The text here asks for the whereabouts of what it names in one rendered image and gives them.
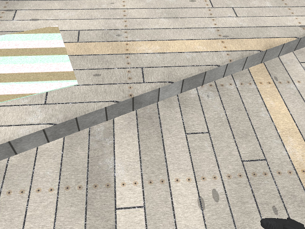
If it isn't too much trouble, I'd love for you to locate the right robot hand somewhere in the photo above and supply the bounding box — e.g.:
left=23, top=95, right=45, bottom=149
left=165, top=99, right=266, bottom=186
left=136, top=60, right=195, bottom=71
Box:
left=260, top=218, right=305, bottom=229

